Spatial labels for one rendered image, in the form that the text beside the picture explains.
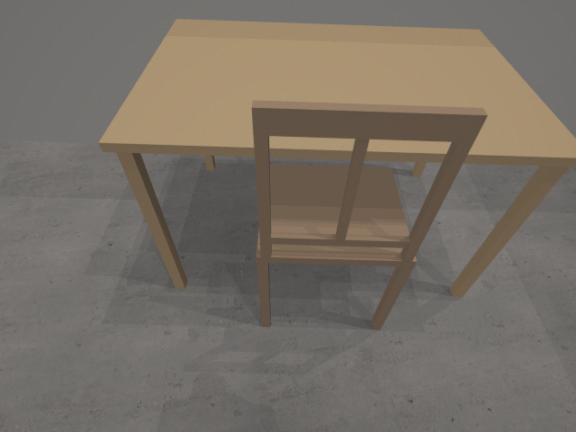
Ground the chair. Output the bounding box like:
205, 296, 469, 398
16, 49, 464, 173
252, 100, 488, 330

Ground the table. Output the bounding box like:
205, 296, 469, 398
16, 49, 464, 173
98, 19, 576, 297

